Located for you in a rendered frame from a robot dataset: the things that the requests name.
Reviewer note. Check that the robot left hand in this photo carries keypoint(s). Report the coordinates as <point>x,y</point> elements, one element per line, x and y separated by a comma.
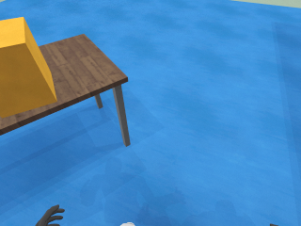
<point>48,216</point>

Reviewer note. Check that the table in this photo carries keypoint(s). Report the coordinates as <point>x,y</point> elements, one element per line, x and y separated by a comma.
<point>80,70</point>

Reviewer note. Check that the carton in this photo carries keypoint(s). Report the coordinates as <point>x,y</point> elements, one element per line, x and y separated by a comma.
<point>26,81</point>

